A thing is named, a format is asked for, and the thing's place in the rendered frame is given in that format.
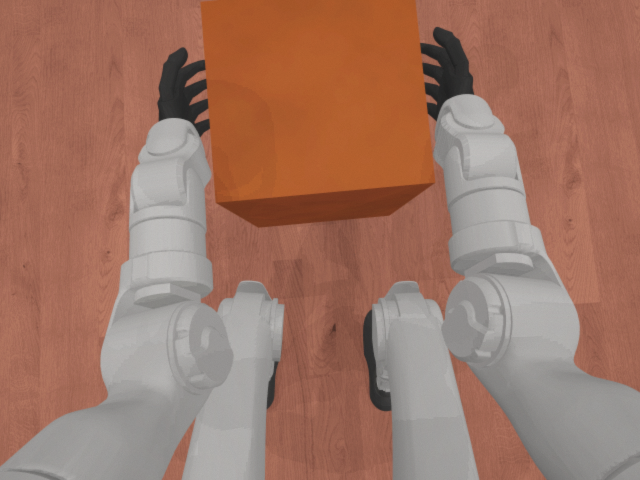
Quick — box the carton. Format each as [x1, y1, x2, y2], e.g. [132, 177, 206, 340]
[200, 0, 435, 228]

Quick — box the left robot forearm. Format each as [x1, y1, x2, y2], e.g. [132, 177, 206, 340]
[100, 118, 213, 381]

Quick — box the right robot shin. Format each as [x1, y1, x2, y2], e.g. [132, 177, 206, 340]
[376, 281, 444, 390]

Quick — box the right robot foot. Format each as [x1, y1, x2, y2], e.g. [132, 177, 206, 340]
[363, 310, 392, 411]

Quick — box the right robot forearm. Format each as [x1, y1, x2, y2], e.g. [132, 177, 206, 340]
[433, 94, 580, 335]

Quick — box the right robot hand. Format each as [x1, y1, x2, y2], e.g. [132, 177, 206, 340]
[420, 27, 474, 122]

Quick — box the robot right upper arm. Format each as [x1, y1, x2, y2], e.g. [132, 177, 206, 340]
[441, 273, 640, 480]

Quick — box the left robot hand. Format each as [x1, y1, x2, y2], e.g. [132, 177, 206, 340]
[157, 47, 210, 137]

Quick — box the robot left upper arm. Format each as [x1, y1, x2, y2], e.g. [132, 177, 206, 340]
[0, 301, 234, 480]

